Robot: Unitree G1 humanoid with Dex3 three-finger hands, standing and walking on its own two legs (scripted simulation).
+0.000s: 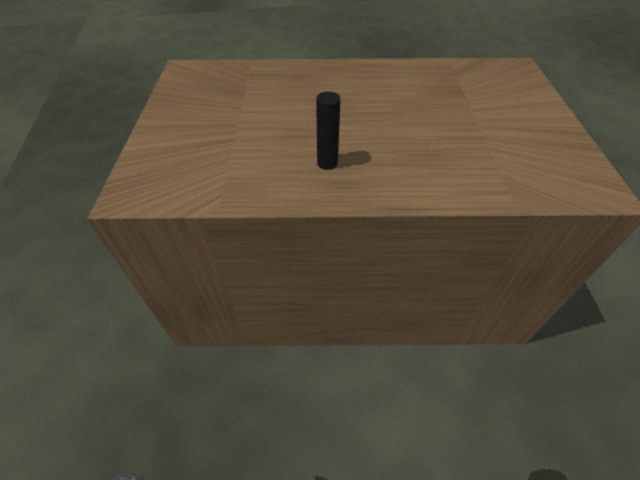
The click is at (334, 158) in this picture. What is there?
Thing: slim round
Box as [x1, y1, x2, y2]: [316, 92, 339, 169]
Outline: 322,92 318,94 316,97 317,164 321,168 330,169 336,166 337,164 339,96 334,92
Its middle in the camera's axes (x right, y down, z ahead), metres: +0.02 -0.25 +0.87
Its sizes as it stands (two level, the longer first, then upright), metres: 0.050 0.050 0.173
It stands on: a support 0.65 m high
